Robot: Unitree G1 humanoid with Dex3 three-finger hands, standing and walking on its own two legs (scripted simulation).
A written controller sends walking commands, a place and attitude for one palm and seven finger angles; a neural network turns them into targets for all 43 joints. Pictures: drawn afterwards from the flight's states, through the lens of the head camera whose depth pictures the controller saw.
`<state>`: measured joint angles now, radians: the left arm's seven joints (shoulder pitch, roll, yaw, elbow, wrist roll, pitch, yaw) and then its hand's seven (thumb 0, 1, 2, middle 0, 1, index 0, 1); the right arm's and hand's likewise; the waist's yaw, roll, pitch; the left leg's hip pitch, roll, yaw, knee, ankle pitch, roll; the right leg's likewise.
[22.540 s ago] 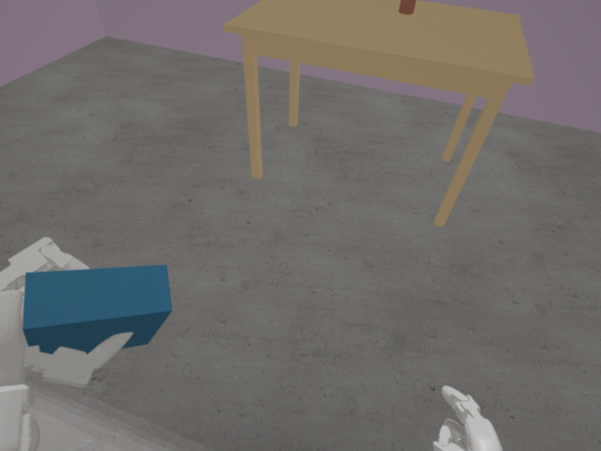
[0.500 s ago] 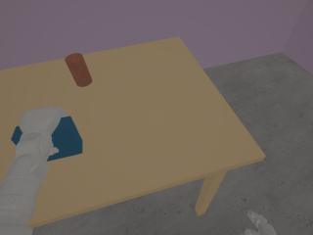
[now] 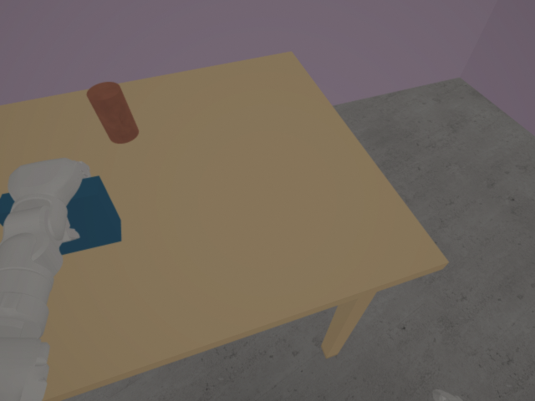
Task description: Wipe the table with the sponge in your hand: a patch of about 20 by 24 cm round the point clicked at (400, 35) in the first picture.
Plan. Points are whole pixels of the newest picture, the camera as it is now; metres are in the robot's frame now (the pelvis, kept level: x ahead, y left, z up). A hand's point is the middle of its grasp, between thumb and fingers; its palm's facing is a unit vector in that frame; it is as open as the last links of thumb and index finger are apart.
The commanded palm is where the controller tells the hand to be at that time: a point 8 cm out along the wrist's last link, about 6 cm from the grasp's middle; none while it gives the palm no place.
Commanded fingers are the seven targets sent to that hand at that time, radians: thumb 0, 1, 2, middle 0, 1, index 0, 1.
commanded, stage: wipe forward along the first lane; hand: left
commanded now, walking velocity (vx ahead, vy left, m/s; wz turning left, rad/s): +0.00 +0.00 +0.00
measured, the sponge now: (70, 226) +0.36 +0.35 +0.04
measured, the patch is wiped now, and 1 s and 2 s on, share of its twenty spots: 0.25 0.35 0.60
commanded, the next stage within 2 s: slide across to the middle lane in 0.04 s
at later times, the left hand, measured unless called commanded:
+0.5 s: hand (84, 192) +0.40 +0.33 +0.07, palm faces -0.09 +0.01 -1.00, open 8.9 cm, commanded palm +0.39 +0.31 +0.12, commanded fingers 0.00 0.10 1.30 -1.20 -1.60 -1.20 -1.60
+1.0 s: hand (122, 182) +0.43 +0.28 +0.07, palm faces -0.08 +0.00 -1.00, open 8.9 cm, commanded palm +0.39 +0.26 +0.11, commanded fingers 0.00 0.10 1.30 -1.20 -1.60 -1.20 -1.60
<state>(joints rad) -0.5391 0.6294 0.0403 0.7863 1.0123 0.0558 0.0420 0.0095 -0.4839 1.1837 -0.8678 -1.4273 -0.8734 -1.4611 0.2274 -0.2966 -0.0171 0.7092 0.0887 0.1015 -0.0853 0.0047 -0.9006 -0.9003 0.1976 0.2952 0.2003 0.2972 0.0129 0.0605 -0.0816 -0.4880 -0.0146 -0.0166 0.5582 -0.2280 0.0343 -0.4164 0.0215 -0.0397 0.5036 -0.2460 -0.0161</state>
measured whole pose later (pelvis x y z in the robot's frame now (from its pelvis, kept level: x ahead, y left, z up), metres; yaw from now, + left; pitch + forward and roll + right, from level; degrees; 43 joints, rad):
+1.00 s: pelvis +0.03 +0.00 +0.00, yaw +1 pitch +9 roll -1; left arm -0.56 0.43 -0.13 0.66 1.00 0.30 0.09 0.00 -0.45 1.16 -0.83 -1.46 -0.84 -1.50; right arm 0.15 -0.27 -0.01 0.71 0.08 0.14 -0.05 0.00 -0.90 -0.90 0.20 0.30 0.20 0.30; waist 0.02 0.07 -0.09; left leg -0.40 -0.03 -0.02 0.50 -0.25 0.04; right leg -0.32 0.01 -0.04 0.45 -0.28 -0.01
